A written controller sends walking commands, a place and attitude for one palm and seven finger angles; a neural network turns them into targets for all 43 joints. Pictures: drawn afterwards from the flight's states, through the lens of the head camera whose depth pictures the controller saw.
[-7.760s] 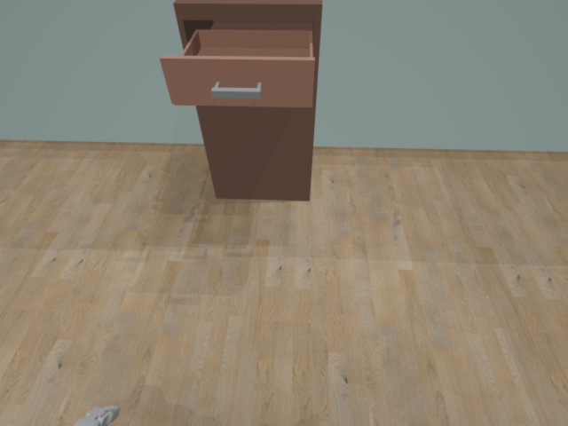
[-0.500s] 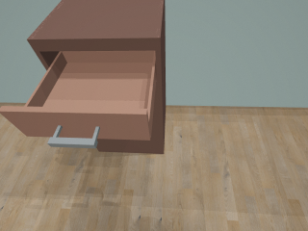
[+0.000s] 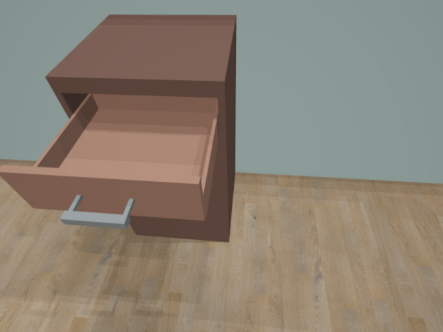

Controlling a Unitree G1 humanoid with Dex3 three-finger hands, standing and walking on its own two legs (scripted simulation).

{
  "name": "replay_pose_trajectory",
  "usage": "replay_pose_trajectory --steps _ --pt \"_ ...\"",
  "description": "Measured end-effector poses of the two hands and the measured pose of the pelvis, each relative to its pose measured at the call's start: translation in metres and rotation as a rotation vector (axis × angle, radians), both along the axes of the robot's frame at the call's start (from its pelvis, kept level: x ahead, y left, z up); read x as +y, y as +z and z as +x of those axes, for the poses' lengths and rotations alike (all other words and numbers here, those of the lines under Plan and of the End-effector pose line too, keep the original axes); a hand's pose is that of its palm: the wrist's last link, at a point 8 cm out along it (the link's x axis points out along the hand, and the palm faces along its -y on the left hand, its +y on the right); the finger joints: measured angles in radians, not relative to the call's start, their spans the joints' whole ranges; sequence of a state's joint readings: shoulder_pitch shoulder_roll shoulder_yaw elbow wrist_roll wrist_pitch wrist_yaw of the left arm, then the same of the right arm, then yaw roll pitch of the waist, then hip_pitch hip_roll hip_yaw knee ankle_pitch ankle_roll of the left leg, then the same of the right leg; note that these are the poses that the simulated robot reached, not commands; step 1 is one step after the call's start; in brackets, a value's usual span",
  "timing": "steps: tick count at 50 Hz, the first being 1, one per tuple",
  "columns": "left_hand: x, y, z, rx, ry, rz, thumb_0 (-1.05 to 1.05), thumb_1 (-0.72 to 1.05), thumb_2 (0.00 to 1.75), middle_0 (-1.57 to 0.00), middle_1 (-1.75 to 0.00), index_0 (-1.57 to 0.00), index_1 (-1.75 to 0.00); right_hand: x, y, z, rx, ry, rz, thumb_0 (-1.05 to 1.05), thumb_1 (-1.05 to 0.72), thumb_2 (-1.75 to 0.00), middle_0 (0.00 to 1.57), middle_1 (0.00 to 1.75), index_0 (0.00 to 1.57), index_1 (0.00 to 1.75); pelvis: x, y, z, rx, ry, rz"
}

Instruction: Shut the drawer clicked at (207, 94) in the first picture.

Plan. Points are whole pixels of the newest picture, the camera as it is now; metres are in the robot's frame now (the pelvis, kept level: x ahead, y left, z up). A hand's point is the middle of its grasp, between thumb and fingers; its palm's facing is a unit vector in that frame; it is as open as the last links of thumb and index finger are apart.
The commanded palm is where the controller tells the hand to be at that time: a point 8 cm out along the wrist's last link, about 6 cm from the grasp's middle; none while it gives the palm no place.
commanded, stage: shuffle to correct the standing spot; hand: left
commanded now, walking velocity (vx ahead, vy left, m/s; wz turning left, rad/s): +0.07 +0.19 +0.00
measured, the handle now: (99, 210) +0.35 +0.28 +0.00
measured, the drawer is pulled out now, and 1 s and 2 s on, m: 0.29 0.29 0.29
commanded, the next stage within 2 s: come to a stop and stand still in 0.44 s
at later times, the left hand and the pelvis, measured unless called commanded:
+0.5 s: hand out of the picture -0.01 +0.25 -0.18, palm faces +0.06 -0.97 -0.23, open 7.4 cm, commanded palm none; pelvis +0.01 +0.06 -0.01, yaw -1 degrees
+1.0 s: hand out of the picture +0.05 +0.24 -0.17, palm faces -0.05 -0.98 -0.21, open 7.3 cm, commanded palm none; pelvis +0.03 +0.07 +0.00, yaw -3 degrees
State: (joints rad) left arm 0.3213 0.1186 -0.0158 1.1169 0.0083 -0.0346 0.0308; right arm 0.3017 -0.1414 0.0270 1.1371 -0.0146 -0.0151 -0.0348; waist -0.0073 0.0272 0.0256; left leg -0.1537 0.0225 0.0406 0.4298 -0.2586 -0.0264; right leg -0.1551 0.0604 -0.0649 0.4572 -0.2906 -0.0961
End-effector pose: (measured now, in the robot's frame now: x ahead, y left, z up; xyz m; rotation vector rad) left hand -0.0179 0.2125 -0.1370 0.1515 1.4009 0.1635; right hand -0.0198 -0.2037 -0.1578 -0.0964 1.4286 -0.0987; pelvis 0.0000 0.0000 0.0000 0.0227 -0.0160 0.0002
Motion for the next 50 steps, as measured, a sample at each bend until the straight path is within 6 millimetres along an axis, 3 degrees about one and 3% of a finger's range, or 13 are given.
replay_pose_trajectory --steps 7,13,18,23,27,31,35,40,50 --pt "-0.005 -0.003 -0.001 -0.006 0.026 -0.006 0.01 0.91 0.9 -0.2 -0.29 -0.2 -0.3 -0.006 -0.001 0.002 0.018 0.006 -0.011 0.0 -0.91 -0.9 0.2 0.3 0.19 0.3 -0.002 -0.002 0.003 -0.005 0.006 -0.01" --pt "0.008 0.0 -0.007 -0.012 0.06 0.003 0.0 0.9 0.9 -0.21 -0.3 -0.2 -0.3 -0.006 0.006 0.019 0.004 0.026 -0.035 0.0 -0.91 -0.9 0.2 0.3 0.19 0.3 0.008 0.002 0.004 -0.006 0.005 0.0" --pt "0.031 0.002 -0.013 0.019 0.051 0.008 0.0 0.9 0.9 -0.21 -0.3 -0.2 -0.3 0.005 0.012 0.044 -0.078 0.018 -0.046 0.0 -0.91 -0.9 0.2 0.3 0.19 0.3 0.026 0.004 0.005 -0.012 -0.017 0.012" --pt "0.066 -0.008 -0.005 0.026 0.047 0.019 0.0 0.9 0.9 -0.21 -0.3 -0.2 -0.3 0.025 0.009 0.062 -0.141 0.02 -0.062 0.0 -0.91 -0.9 0.2 0.3 0.19 0.3 0.051 -0.005 0.011 -0.018 -0.014 -0.006" --pt "0.094 -0.012 0.013 0.006 0.036 0.043 0.0 0.9 0.9 -0.21 -0.29 -0.2 -0.3 0.044 0.004 0.061 -0.133 0.023 -0.065 0.0 -0.91 -0.9 0.2 0.3 0.19 0.3 0.069 -0.011 0.015 -0.016 -0.026 0.004" --pt "0.109 -0.007 0.035 -0.019 -0.007 0.065 0.0 0.9 0.9 -0.2 -0.29 -0.2 -0.3 0.06 -0.002 0.052 -0.11 -0.001 -0.047 0.0 -0.92 -0.9 0.2 0.3 0.19 0.3 0.08 -0.012 0.015 0.002 -0.048 0.018" --pt "0.109 -0.003 0.055 -0.051 -0.048 0.072 0.0 0.91 0.9 -0.2 -0.29 -0.2 -0.3 0.069 -0.008 0.04 -0.08 -0.025 -0.025 0.0 -0.93 -0.9 0.2 0.3 0.2 0.3 0.083 -0.012 0.015 0.012 -0.057 0.034" --pt "0.095 0.003 0.07 -0.073 -0.078 0.043 0.01 0.92 0.9 -0.2 -0.29 -0.2 -0.3 0.073 -0.004 0.028 -0.04 -0.057 -0.014 0.01 -0.94 -0.9 0.2 0.3 0.2 0.3 0.082 -0.003 0.022 0.012 -0.057 0.003" --pt "0.08 -0.004 0.068 -0.044 -0.089 0.009 0.01 0.94 0.9 -0.2 -0.29 -0.2 -0.3 0.069 0.007 0.016 0.001 -0.075 -0.022 0.0 -0.92 -0.9 0.2 0.3 0.19 0.3 0.07 0.0 0.028 0.01 -0.058 -0.011"
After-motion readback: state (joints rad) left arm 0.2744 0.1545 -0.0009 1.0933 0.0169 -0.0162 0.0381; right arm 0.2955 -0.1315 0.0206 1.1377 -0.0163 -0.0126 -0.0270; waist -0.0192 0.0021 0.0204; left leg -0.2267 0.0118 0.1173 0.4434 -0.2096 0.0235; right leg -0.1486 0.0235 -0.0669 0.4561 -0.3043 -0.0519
